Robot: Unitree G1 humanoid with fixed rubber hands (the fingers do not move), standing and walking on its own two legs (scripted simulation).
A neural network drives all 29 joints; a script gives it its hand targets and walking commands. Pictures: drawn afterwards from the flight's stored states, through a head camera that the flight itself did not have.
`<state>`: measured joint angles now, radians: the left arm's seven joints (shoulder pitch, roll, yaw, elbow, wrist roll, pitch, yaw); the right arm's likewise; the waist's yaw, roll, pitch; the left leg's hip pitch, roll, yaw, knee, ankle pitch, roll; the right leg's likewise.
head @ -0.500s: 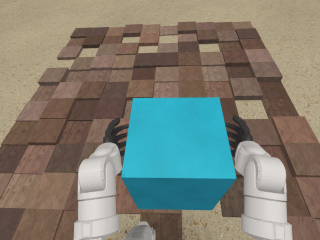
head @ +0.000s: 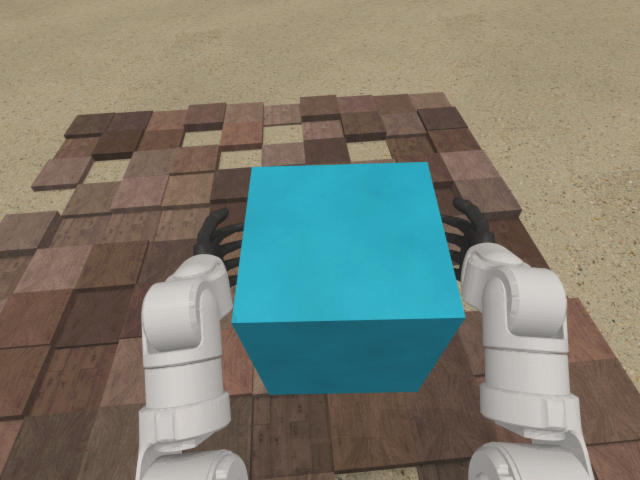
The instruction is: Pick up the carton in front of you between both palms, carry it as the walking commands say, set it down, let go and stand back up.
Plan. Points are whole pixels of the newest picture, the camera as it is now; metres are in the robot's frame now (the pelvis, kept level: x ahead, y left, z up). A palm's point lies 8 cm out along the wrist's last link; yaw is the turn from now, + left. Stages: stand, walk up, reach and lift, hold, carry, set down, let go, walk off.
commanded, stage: carry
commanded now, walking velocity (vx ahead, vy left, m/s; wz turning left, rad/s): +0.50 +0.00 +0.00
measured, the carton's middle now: (341, 288) +0.35 -0.01 +0.06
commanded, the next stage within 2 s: none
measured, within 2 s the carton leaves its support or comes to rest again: neither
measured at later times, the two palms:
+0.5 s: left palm (268, 135) +0.66 +0.10 +0.10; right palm (436, 128) +0.67 -0.20 +0.09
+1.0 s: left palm (278, 47) +0.93 +0.09 +0.14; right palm (415, 34) +0.96 -0.21 +0.15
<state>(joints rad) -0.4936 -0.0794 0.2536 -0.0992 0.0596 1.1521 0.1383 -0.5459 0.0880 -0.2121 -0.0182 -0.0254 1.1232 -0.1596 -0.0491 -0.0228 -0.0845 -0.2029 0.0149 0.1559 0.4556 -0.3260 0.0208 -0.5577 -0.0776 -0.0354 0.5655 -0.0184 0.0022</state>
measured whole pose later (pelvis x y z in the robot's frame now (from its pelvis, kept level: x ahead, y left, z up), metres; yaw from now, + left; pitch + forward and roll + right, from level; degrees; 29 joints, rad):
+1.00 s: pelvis +0.60 -0.08 -0.01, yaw +1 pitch +3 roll +1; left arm -0.64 -0.07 0.27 -0.07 0.06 1.25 0.16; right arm -0.69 0.06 -0.29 -0.04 -0.02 1.26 -0.18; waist 0.05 0.01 -0.05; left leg -0.43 0.00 0.03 1.07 -0.52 -0.01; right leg -0.40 -0.01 -0.10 0.58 -0.17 -0.11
